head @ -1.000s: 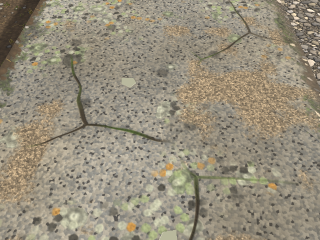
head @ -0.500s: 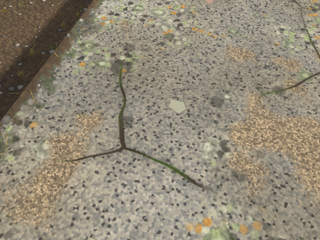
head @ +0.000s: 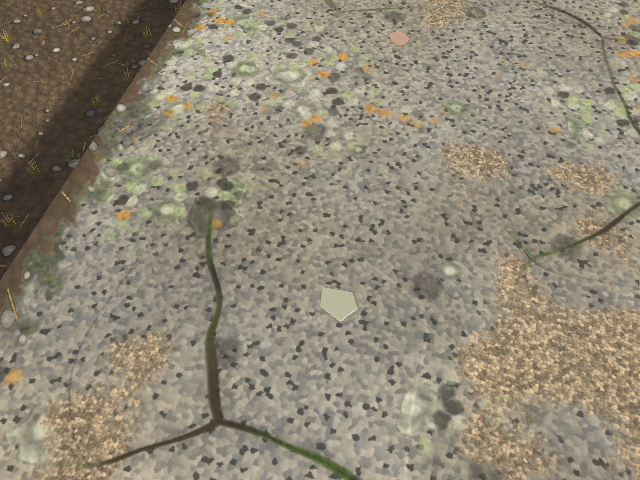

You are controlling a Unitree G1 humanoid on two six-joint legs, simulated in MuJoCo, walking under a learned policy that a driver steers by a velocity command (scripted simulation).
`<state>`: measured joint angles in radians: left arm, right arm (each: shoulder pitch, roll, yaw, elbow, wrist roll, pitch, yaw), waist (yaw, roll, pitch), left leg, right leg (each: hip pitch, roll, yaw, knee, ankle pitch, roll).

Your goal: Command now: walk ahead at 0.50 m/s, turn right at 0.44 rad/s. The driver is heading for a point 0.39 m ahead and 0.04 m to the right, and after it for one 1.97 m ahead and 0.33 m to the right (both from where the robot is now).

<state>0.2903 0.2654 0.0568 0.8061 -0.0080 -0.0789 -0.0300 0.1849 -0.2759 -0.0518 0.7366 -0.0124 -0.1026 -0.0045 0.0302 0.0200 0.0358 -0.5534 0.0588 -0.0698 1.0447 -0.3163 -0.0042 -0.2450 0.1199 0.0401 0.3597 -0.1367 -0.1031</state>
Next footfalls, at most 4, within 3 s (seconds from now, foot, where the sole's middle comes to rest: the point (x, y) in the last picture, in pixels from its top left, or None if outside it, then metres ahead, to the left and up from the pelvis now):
0.28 left None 0.34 0.13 -0.78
0.76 right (447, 466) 0.50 -0.20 -0.78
1.08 left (329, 434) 0.56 0.04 -0.78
1.36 right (441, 475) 0.48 -0.19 -0.78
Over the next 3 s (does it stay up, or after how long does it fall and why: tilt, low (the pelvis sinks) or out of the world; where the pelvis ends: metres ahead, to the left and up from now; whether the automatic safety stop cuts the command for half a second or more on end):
stays up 1.12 -0.08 0.00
